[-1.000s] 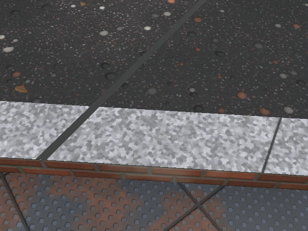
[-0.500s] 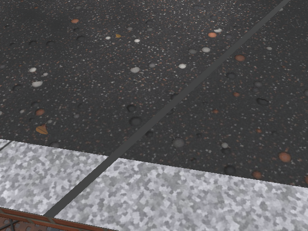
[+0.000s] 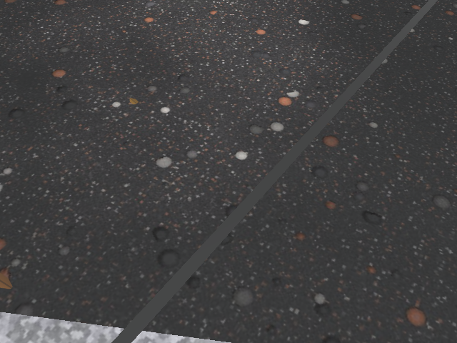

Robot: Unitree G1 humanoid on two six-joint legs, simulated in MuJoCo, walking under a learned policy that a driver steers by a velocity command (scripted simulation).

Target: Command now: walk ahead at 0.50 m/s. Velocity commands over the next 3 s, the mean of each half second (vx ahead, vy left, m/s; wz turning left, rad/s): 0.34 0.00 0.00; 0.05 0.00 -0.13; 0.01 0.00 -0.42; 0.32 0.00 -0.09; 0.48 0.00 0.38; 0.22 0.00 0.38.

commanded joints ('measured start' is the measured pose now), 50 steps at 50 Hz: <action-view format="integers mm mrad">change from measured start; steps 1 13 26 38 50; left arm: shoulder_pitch -88 250 -58 85 -2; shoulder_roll -96 254 59 85 107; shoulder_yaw -59 41 8 26 74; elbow -142 -119 85 205 78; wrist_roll -1 87 84 50 11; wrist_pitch -16 -21 -56 6 83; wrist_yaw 5 -43 9 15 17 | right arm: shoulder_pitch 55 180 -152 -299 -362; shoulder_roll -43 -55 -29 -72 -202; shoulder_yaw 19 17 8 -20 -73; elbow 24 51 -106 -62 -121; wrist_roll -8 9 5 13 12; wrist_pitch -3 -29 -7 10 -8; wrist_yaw -7 -33 -41 -38 -108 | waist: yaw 33 188 -41 69 48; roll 94 -253 -57 129 163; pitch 160 -442 -72 -5 -84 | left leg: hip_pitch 28 -97 -222 -3 67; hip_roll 326 26 87 130 438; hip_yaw -278 -72 -70 -124 -242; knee -194 673 437 -37 -88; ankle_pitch -71 707 152 166 439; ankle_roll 164 -10 -78 37 201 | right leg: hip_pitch -454 1102 685 778 516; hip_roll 7 -262 -78 19 -26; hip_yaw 76 610 -117 -57 57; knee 275 -1403 -1733 -1657 -915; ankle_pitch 26 644 899 193 -185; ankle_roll -20 -406 -210 -74 -9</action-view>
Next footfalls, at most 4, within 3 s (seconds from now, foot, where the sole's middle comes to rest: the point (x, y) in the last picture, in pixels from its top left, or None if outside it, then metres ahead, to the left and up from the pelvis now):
0.22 right None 0.32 -0.14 -0.64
0.68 left None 0.41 0.09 -0.64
1.14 right None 0.33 -0.17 -0.64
1.64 left None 0.38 0.03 -0.64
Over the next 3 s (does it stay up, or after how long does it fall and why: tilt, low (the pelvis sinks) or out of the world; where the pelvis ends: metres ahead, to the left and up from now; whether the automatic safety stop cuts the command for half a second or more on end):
stays up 0.89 -0.24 0.14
